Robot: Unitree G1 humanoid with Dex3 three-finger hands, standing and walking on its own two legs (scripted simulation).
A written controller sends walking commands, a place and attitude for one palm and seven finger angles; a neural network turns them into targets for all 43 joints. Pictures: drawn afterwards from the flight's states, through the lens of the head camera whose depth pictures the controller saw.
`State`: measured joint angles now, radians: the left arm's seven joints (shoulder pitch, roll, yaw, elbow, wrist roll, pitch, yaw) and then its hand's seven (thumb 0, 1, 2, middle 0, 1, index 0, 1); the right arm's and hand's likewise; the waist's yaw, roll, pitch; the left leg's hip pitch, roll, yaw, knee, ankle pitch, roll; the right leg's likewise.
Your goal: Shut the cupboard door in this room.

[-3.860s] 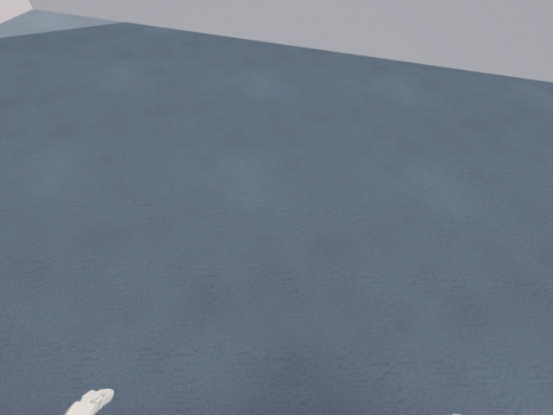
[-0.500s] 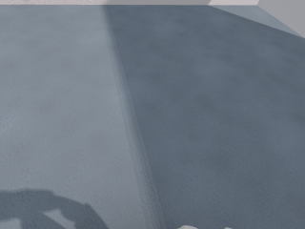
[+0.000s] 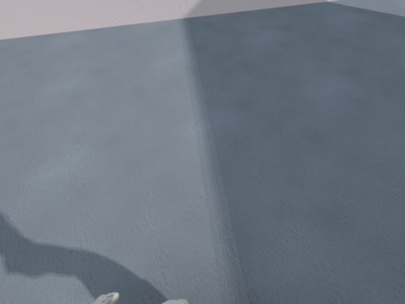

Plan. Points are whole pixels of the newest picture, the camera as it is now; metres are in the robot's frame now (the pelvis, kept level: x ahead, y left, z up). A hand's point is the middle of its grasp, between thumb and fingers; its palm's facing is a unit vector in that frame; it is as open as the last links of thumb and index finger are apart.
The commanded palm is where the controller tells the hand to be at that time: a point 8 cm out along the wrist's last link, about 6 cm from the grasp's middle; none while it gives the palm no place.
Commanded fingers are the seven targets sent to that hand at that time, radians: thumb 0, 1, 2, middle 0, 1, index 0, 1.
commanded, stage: turn or walk to find it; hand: left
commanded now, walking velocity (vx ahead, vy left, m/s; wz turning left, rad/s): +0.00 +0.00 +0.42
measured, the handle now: out of the picture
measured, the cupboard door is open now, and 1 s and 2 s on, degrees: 82 82 82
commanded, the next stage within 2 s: none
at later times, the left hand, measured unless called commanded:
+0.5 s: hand out of the picture -0.09 +0.24 -0.19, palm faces +0.31 -0.92 -0.22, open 7.4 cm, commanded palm none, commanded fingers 0.00 0.90 0.90 -0.20 -0.30 -0.20 -0.30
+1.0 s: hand out of the picture -0.01 +0.26 -0.15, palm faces +0.39 -0.89 -0.25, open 7.4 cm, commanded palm none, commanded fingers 0.00 0.90 0.90 -0.20 -0.30 -0.20 -0.30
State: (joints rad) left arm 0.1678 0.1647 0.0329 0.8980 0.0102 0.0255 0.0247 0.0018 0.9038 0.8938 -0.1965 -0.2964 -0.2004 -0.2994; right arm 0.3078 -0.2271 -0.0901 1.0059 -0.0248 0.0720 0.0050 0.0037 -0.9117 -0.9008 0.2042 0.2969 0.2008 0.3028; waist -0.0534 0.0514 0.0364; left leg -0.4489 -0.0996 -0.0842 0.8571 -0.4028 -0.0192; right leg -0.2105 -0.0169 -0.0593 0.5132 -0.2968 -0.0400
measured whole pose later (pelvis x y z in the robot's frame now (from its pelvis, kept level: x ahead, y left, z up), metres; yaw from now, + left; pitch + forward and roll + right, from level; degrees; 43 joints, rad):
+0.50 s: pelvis -0.03 +0.04 -0.01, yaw +13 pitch -1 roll +0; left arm 0.30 0.25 0.06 1.00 0.02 0.05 0.02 0.00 0.91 0.89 -0.20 -0.30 -0.20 -0.30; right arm 0.10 -0.21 -0.05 0.95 -0.01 0.03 0.01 0.00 -0.91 -0.90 0.20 0.30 0.20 0.30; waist 0.05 -0.07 0.09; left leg -0.25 -0.01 0.08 0.61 -0.33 0.04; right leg -0.32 -0.15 -0.17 0.81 -0.49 0.05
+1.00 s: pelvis -0.05 +0.03 +0.00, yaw +25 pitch +0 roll +0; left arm 0.11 0.21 0.05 0.91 0.01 0.05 0.02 0.00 0.91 0.89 -0.19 -0.30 -0.20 -0.30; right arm 0.30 -0.19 -0.06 1.00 -0.03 0.04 -0.01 0.00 -0.91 -0.90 0.21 0.30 0.20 0.30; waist -0.06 0.02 0.05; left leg -0.25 -0.10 -0.10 0.43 -0.18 0.06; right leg -0.35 -0.03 0.00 0.79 -0.43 0.08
